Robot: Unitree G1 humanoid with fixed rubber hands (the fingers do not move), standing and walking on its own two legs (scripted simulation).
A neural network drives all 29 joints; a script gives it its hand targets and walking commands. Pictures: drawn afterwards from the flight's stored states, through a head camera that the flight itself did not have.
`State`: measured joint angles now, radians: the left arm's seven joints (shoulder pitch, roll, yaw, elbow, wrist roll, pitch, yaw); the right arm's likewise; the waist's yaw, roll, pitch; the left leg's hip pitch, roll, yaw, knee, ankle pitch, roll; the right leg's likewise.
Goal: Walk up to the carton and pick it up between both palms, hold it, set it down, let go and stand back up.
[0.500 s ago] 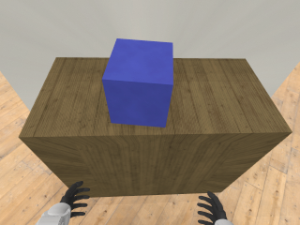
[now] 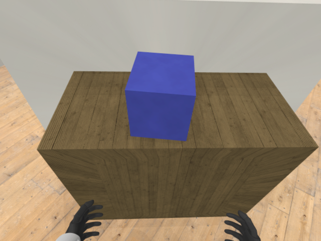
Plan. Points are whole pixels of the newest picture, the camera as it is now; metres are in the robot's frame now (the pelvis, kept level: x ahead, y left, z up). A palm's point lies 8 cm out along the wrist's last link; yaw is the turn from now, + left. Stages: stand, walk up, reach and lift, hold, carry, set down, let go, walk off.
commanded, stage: reach and lift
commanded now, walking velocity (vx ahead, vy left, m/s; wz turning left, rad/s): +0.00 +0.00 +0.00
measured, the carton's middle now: (161, 96) +0.56 +0.06 +0.05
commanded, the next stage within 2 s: none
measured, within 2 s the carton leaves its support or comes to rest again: neither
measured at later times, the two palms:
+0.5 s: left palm (74, 202) +0.20 +0.23 +0.01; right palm (245, 208) +0.22 -0.17 +0.01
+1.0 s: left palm (72, 164) +0.26 +0.24 +0.07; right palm (242, 170) +0.29 -0.15 +0.07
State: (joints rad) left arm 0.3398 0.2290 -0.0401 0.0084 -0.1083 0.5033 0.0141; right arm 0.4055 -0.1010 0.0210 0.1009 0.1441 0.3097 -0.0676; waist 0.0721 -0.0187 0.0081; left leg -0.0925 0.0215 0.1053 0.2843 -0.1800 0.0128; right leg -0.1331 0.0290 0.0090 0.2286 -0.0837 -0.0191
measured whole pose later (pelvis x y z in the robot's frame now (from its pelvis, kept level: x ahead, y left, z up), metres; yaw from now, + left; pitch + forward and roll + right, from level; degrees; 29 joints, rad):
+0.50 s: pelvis +0.00 -0.01 +0.00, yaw +2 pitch +0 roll -1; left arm 0.19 0.30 -0.01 0.00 -0.21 0.42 -0.02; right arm 0.27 -0.08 0.05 -0.01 0.17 0.31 -0.15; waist 0.07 -0.02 -0.04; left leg -0.12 0.03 0.07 0.31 -0.19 0.00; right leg -0.15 0.03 -0.03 0.25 -0.11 -0.03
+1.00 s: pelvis +0.01 +0.01 +0.00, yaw +3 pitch -1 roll -1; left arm 0.00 0.28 0.01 -0.01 -0.22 0.31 -0.03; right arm 0.08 -0.15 0.01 0.00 0.25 0.18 -0.18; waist 0.05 -0.02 0.00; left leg -0.09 0.01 0.05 0.32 -0.21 0.02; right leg -0.08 0.02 -0.05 0.20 -0.10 -0.01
